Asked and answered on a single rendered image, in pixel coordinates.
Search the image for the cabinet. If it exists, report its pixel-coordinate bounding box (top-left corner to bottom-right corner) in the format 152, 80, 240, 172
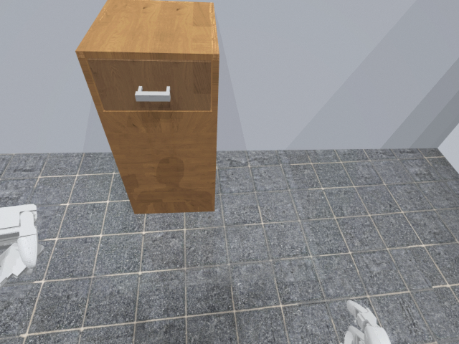
75, 0, 219, 214

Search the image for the handle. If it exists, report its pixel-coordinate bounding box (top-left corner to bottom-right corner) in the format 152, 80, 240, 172
135, 86, 171, 102

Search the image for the left robot hand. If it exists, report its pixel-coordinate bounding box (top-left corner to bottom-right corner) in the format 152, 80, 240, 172
0, 204, 44, 289

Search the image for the right robot hand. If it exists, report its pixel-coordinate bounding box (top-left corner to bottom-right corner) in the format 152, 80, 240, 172
340, 300, 391, 344

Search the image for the drawer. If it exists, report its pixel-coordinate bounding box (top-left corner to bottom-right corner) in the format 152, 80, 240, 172
87, 58, 211, 110

